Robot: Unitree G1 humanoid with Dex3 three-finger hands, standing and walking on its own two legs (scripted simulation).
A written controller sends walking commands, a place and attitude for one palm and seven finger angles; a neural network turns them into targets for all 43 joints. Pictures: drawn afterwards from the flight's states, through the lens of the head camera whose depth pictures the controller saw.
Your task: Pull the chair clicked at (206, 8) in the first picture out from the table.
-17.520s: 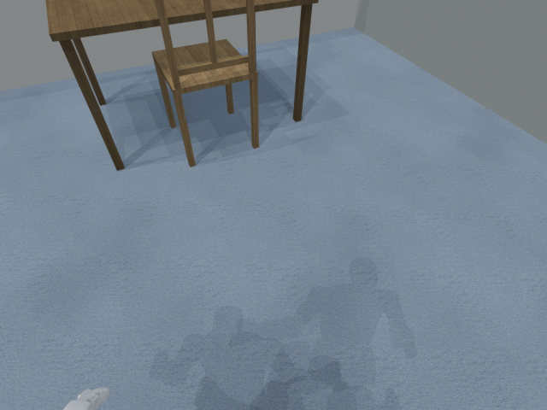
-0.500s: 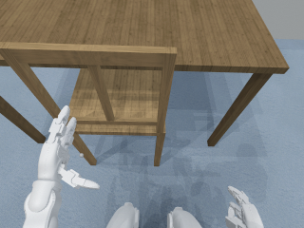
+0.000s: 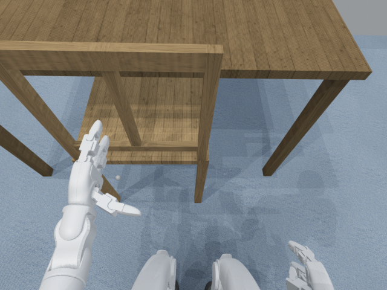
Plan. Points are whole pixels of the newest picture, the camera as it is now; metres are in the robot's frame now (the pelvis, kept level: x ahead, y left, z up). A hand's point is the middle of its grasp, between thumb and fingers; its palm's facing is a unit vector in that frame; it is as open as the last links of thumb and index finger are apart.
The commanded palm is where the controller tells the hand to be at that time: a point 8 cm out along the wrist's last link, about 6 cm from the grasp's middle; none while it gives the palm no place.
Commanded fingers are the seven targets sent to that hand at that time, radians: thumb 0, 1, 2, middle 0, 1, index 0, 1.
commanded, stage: aim the fingers beside a spindle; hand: left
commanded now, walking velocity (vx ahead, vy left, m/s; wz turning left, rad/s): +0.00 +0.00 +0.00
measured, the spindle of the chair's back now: (125, 113) +0.48 +0.17 +0.02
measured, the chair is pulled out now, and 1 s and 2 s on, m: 0.00 0.00 0.00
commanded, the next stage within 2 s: none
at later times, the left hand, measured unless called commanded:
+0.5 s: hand (118, 170) +0.34 +0.16 +0.03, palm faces +0.07 -1.00 -0.06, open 16.9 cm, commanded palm +0.31 +0.20 +0.02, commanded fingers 0.00 -0.50 0.30 -0.06 -0.08 -0.06 -0.08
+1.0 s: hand (130, 176) +0.34 +0.14 +0.00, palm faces +0.00 -1.00 -0.02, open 16.9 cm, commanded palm +0.32 +0.19 +0.02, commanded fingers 0.00 -0.50 0.30 -0.06 -0.08 -0.06 -0.08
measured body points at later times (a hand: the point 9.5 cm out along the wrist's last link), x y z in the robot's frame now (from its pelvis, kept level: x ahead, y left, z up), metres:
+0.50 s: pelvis +0.00 +0.00 -0.01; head +0.10 +0.01 +0.43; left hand +0.33 +0.21 +0.03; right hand +0.14 -0.24 -0.12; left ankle +0.02 +0.08 -0.63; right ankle +0.01 -0.09 -0.63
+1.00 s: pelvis +0.00 +0.00 +0.00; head +0.11 +0.00 +0.43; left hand +0.33 +0.20 +0.00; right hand +0.14 -0.25 -0.12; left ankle +0.02 +0.08 -0.63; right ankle +0.01 -0.09 -0.63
